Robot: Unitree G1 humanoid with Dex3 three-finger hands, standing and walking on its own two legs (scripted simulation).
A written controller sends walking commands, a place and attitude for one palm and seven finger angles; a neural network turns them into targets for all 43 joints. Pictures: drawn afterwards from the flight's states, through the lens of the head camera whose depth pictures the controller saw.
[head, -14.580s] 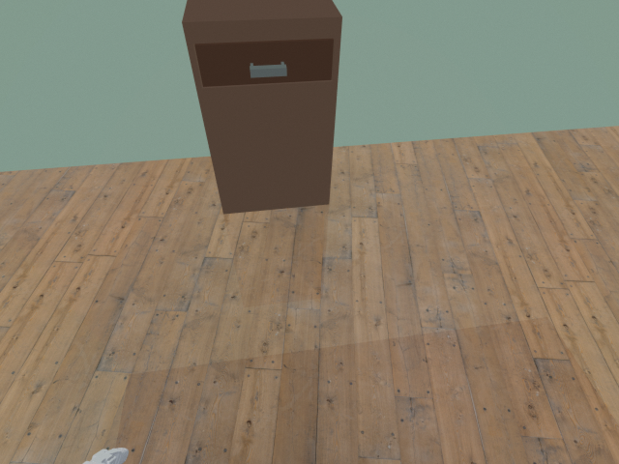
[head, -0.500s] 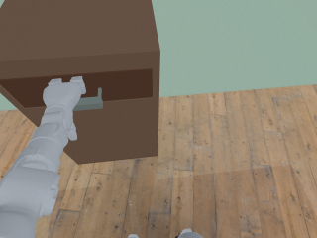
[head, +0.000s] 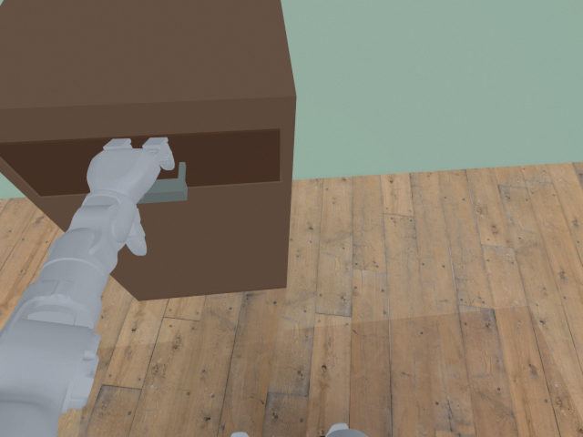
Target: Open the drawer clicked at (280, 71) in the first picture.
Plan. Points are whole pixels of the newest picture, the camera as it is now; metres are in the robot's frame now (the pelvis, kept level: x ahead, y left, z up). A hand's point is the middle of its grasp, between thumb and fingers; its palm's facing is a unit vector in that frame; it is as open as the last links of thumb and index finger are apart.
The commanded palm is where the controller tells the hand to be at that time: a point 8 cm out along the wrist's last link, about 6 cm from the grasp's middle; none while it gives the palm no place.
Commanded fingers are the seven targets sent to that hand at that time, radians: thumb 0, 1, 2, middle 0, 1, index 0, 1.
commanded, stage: move the hooked fingers above the handle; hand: left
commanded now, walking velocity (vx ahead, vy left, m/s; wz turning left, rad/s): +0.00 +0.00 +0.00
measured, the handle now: (150, 180) +0.54 +0.23 -0.04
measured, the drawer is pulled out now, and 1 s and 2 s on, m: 0.00 0.00 0.00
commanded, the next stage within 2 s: lower the fingers behind the handle in 1.68 s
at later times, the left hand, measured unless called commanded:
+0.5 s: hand (148, 170) +0.49 +0.20 +0.04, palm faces +0.07 -0.07 -1.00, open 13.8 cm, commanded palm +0.46 +0.23 +0.07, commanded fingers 0.00 -0.50 0.30 -0.30 -1.20 -0.30 -1.20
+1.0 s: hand (140, 185) +0.48 +0.22 +0.01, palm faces +0.00 -0.05 -1.00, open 13.8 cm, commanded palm +0.47 +0.23 +0.07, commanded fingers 0.00 -0.50 0.30 -0.30 -1.20 -0.30 -1.20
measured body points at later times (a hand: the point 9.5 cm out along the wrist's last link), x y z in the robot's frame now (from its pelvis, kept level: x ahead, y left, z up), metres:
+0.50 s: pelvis -0.01 +0.01 -0.01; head +0.09 +0.02 +0.43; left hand +0.48 +0.20 +0.09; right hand +0.01 -0.27 -0.13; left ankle -0.03 +0.09 -0.70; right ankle -0.01 -0.12 -0.70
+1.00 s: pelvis -0.02 +0.00 -0.02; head +0.10 +0.02 +0.42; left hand +0.48 +0.22 +0.07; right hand -0.02 -0.29 -0.13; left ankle -0.03 +0.09 -0.70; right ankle -0.01 -0.12 -0.70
